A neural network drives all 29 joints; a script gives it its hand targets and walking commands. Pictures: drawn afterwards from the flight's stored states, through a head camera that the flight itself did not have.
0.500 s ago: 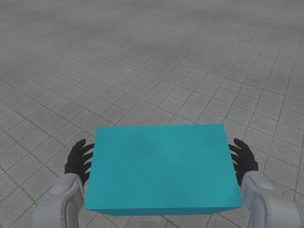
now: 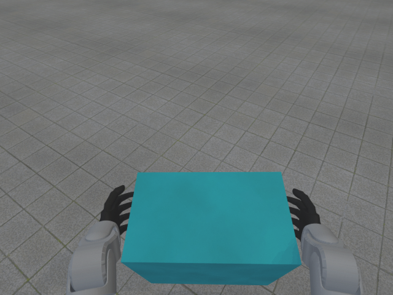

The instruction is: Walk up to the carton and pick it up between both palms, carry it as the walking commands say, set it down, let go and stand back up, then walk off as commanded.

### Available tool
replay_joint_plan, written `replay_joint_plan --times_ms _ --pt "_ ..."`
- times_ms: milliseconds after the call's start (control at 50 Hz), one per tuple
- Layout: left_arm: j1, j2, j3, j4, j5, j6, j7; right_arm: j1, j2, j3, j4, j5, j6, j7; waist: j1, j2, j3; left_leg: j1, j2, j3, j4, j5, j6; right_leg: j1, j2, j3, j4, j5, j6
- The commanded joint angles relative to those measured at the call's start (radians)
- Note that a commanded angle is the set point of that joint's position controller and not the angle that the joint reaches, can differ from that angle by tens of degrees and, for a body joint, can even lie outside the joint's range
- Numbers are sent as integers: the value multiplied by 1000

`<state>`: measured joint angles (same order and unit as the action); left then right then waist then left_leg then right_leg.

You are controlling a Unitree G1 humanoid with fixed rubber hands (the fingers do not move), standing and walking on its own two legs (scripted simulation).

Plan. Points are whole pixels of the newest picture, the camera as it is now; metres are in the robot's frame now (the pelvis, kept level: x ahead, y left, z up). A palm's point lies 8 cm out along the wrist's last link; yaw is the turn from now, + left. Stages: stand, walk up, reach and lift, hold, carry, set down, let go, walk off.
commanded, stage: carry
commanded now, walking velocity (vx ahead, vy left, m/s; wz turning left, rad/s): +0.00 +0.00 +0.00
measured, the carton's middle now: (208, 234) +0.29 -0.01 -0.03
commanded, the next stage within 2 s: none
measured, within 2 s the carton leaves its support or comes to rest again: neither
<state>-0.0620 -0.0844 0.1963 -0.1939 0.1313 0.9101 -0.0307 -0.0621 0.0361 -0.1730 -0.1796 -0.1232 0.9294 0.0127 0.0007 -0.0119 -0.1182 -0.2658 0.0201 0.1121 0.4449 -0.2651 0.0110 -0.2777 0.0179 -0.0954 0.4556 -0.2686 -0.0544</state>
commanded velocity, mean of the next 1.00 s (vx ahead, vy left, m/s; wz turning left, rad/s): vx -0.10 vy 0.00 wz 0.00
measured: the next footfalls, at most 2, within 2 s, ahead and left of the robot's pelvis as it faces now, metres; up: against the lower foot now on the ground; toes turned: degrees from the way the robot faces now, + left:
right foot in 1.88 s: -0.12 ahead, -0.10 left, +0.00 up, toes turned -6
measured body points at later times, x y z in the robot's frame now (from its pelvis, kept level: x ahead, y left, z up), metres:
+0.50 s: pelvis +0.00 +0.00 +0.00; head -0.01 +0.00 +0.45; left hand +0.27 +0.18 +0.04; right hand +0.27 -0.19 +0.04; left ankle -0.03 +0.11 -0.74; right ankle -0.02 -0.08 -0.74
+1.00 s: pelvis -0.04 +0.00 +0.00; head -0.06 +0.00 +0.45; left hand +0.21 +0.19 +0.10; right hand +0.22 -0.19 +0.09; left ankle -0.03 +0.11 -0.74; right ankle -0.02 -0.08 -0.74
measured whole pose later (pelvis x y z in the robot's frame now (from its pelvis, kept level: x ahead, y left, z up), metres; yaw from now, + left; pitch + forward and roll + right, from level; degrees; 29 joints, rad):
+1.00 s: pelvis -0.04 +0.00 +0.00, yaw +0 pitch +2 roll +0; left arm -0.02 -0.09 0.19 -0.50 0.07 1.17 0.01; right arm -0.06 0.04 -0.18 -0.43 -0.05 1.17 0.00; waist 0.00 0.00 -0.11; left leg -0.27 0.02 0.11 0.47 -0.23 0.01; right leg -0.28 0.01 -0.10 0.48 -0.23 -0.05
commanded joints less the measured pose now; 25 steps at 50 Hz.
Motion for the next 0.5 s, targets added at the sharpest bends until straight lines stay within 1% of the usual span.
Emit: replay_joint_plan --times_ms 0,20,40,60,80,100,120,140,160,180,200,220,240,260,280,300,320,340,360,380,400,420,440,460,480 --pt "-368 -543 -571 -50 -194 -55 -81 -391 626 565 -19 211 -73 113 7 20 -251 126 107 -100 34 405 -1 147 -150 118 14 444 17" --pt "-397 -599 -620 -148 -233 -60 -71 -411 667 590 -101 248 -70 112 6 47 -267 173 105 -106 28 456 8 115 -149 111 24 461 6" --pt "-311 -565 -597 -80 -206 -52 -73 -367 603 572 -93 223 -73 112 7 37 -272 185 120 -106 21 460 7 86 -140 108 28 365 12" --pt "-312 -509 -526 80 -142 -71 -87 -344 564 508 86 157 -89 119 4 -37 -246 144 115 -98 44 423 4 125 -152 117 1 464 13" --pt "-305 -581 -600 -70 -211 -74 -83 -406 615 597 -114 231 -96 116 6 -6 -276 164 113 -88 46 428 6 136 -161 123 19 504 8" --pt "-354 -592 -579 -6 -195 -80 -93 -453 619 578 -81 212 -106 119 2 -41 -223 110 110 -104 7 322 3 125 -153 123 4 395 13" --pt "-361 -570 -583 -11 -185 -83 -83 -386 638 570 13 208 -91 124 1 14 -226 144 113 -112 15 310 5 105 -138 115 -20 332 8" --pt "-363 -527 -553 -5 -171 -96 -86 -392 593 544 -2 191 -111 123 3 9 -200 112 103 -100 20 339 -1 104 -153 126 -9 400 18" --pt "-314 -578 -580 -15 -190 -83 -83 -397 616 574 -54 219 -103 121 9 30 -205 115 110 -114 0 343 21 114 -153 130 -4 340 8" --pt "-329 -548 -562 41 -181 -94 -93 -333 588 531 70 173 -105 125 1 -1 -251 135 111 -98 28 362 11 127 -161 132 -5 425 11" --pt "-345 -557 -570 -13 -189 -100 -92 -421 615 571 -49 215 -124 127 0 24 -241 156 118 -111 9 369 5 112 -149 113 8 352 11" --pt "-377 -548 -563 7 -175 -97 -88 -409 609 553 6 195 -114 127 3 9 -231 126 105 -109 -2 301 8 113 -151 120 -14 338 9" --pt "-366 -523 -541 74 -154 -104 -94 -364 587 506 110 162 -119 131 0 -1 -211 131 110 -124 -10 331 11 105 -145 122 -4 337 9" --pt "-400 -554 -581 -25 -192 -121 -90 -385 625 541 15 188 -134 126 6 1 -222 135 102 -98 2 305 5 110 -157 131 -21 361 14" --pt "-406 -528 -531 77 -156 -138 -99 -433 593 512 78 171 -155 139 -1 16 -210 136 113 -127 -21 327 3 107 -145 122 5 298 14" --pt "-462 -625 -660 -200 -268 -136 -94 -441 694 617 -164 260 -151 129 -2 27 -264 164 119 -120 10 396 1 127 -150 107 4 348 13" --pt "-396 -552 -565 29 -180 -135 -100 -400 616 535 56 188 -148 141 0 15 -268 175 116 -120 -5 366 7 102 -146 124 0 320 7" --pt "-360 -593 -597 13 -200 -126 -94 -389 631 555 -12 205 -150 128 3 33 -247 145 109 -118 -12 368 1 109 -147 112 7 322 6" --pt "-320 -542 -544 102 -167 -123 -99 -377 600 531 61 178 -145 123 0 -15 -241 147 114 -114 17 318 11 109 -147 120 -29 322 3" --pt "-340 -517 -527 121 -149 -139 -105 -367 573 515 113 151 -155 133 -1 -21 -201 115 109 -106 13 323 6 103 -158 116 -20 376 11" --pt "-418 -621 -653 -140 -251 -137 -100 -403 669 592 -131 231 -153 124 1 22 -222 126 106 -93 14 352 -4 123 -157 108 3 417 7" --pt "-390 -545 -582 -17 -198 -127 -93 -355 624 532 44 191 -142 128 3 52 -231 142 101 -89 14 329 -1 114 -162 123 -10 407 4" --pt "-374 -571 -598 -16 -204 -131 -94 -374 615 545 -16 195 -150 125 3 30 -256 152 94 -96 9 360 8 122 -162 117 6 443 3" --pt "-360 -600 -577 37 -188 -129 -98 -427 628 560 -36 208 -154 130 0 5 -277 171 108 -107 10 384 1 136 -150 99 21 403 8" --pt "-333 -579 -563 93 -166 -127 -103 -434 598 550 6 190 -153 136 3 3 -215 137 112 -120 -9 322 5 95 -140 110 -10 274 9"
